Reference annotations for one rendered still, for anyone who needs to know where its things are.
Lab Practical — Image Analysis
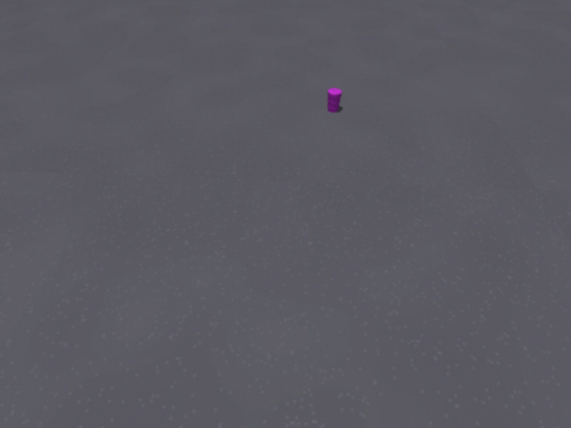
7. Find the cup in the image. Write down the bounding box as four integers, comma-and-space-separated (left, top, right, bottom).
327, 88, 342, 112

